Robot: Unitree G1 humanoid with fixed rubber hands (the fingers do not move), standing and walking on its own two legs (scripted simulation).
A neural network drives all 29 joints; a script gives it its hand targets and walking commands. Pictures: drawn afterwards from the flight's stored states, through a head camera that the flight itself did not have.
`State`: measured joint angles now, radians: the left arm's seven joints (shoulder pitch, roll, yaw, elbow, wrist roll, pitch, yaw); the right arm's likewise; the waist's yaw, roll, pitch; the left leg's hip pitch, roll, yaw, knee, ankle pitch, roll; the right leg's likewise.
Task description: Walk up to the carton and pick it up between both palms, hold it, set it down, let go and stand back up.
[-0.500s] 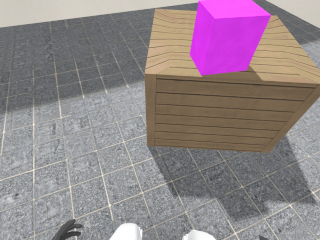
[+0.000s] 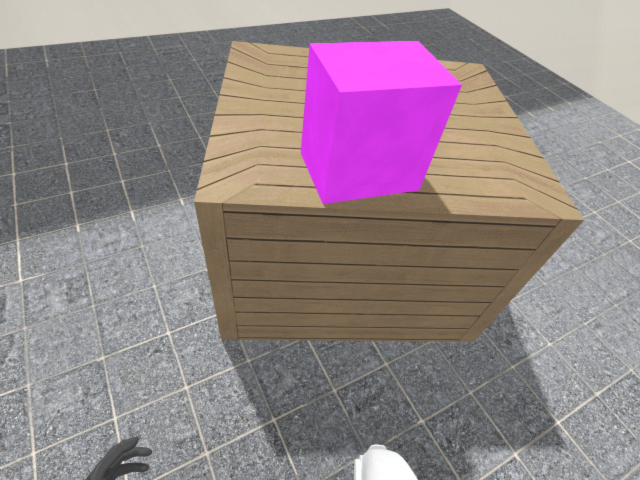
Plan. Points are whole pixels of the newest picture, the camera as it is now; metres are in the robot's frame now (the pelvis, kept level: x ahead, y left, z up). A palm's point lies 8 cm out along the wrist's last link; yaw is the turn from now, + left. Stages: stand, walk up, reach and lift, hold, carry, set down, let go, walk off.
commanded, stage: walk up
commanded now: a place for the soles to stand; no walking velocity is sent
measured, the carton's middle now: (369, 123) +0.78 -0.13 +0.01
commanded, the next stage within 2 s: none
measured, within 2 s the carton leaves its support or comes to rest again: neither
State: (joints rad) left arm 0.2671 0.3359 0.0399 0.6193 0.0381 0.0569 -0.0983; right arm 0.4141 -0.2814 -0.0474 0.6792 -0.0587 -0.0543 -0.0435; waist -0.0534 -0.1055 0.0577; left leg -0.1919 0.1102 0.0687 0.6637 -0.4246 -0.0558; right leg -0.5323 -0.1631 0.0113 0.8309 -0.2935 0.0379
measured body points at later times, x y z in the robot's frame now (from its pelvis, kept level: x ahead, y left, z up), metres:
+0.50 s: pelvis +0.17 -0.12 -0.01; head +0.18 -0.08 +0.44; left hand +0.24 +0.15 -0.14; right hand +0.28 -0.39 -0.08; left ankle +0.18 +0.02 -0.72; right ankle +0.18 -0.24 -0.65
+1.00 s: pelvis +0.23 -0.22 -0.02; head +0.27 -0.20 +0.43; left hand +0.33 +0.07 -0.13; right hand +0.40 -0.47 -0.11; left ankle +0.23 -0.16 -0.72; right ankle +0.33 -0.37 -0.72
